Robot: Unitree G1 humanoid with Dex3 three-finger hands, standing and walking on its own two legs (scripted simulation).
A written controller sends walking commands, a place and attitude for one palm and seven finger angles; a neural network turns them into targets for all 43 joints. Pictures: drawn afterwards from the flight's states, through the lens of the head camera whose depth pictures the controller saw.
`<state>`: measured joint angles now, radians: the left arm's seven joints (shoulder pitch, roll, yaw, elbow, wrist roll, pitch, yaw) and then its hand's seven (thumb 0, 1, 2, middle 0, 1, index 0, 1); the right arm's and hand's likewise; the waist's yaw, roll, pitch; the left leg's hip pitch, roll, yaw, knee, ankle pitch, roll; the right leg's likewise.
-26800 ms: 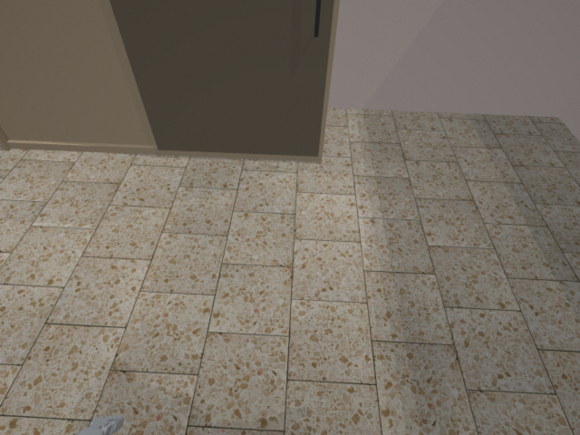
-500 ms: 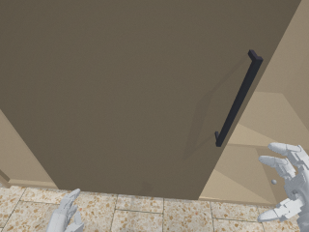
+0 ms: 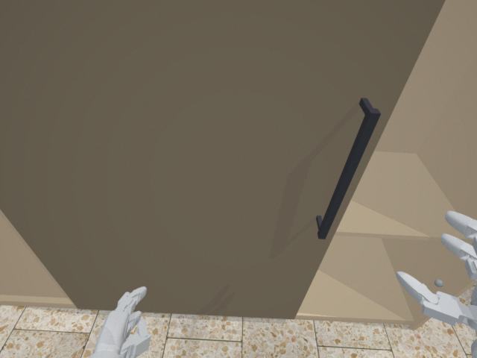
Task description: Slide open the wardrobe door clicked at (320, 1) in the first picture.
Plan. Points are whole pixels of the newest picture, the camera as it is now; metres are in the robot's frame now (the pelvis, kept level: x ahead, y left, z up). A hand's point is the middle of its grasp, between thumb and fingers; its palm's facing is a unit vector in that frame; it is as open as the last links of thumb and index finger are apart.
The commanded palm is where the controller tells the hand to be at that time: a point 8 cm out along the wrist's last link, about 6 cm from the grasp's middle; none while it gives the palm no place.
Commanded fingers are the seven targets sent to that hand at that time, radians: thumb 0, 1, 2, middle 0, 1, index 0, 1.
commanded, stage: draw the hand back to the body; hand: right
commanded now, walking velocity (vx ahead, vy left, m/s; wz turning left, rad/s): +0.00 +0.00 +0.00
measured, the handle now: (340, 179) +0.43 -0.22 +0.08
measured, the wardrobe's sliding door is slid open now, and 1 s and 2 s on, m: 0.50 0.50 0.50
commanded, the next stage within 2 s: step back with the hand held close in 0.62 s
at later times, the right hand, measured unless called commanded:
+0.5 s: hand (452, 282) +0.17 -0.25 +0.17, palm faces +0.47 +0.81 -0.36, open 7.5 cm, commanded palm +0.13 -0.28 +0.18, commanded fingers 0.00 -0.90 -0.90 0.20 0.30 0.20 0.30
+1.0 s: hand (463, 287) +0.16 -0.26 +0.16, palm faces +0.38 +0.82 -0.43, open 7.4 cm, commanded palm +0.11 -0.31 +0.18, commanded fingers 0.00 -0.90 -0.90 0.20 0.30 0.20 0.30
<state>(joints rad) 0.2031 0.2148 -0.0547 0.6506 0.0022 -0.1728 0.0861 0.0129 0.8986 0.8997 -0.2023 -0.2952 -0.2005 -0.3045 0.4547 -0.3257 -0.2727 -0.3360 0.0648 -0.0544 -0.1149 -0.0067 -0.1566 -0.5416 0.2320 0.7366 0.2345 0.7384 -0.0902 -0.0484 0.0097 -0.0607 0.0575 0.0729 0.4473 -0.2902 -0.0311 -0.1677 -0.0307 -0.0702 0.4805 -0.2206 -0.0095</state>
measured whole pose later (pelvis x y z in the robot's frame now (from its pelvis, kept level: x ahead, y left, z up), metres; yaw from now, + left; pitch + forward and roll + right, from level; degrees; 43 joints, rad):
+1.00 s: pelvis -0.04 -0.01 +0.00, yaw +1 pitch -2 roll +1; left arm 0.17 0.23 -0.01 0.58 0.01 -0.05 0.08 0.01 0.90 0.90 -0.20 -0.29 -0.20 -0.30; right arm 0.51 -0.38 -0.38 -0.46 0.06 -0.16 -0.10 0.01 -0.89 -0.90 0.21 0.30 0.21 0.30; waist -0.03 -0.03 0.04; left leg -0.17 0.04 0.05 0.41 -0.20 -0.04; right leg -0.27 -0.05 -0.09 0.46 -0.15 -0.03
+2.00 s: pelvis -0.20 -0.03 -0.02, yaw +0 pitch +0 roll +3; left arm 0.18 0.15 0.01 0.63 0.02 -0.18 0.03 0.01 0.90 0.90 -0.20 -0.30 -0.20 -0.30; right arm 0.49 -0.47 -0.49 -0.57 0.06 -0.29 -0.14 0.01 -0.89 -0.90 0.21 0.30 0.21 0.30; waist -0.07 0.02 0.03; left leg -0.22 -0.04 0.00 0.57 -0.43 0.06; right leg -0.62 -0.05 -0.06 0.64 -0.22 0.03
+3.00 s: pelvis -0.22 -0.09 +0.00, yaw +4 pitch +1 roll +0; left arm 0.19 0.18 -0.03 0.63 0.01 -0.14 0.06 0.01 0.90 0.90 -0.20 -0.30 -0.20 -0.30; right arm 0.53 -0.39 -0.39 -0.43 0.05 -0.20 -0.14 0.01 -0.89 -0.90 0.21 0.30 0.21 0.30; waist -0.02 -0.01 0.00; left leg -0.16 -0.01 0.01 0.48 -0.34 0.00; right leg -0.31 -0.03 -0.07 0.53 -0.24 -0.01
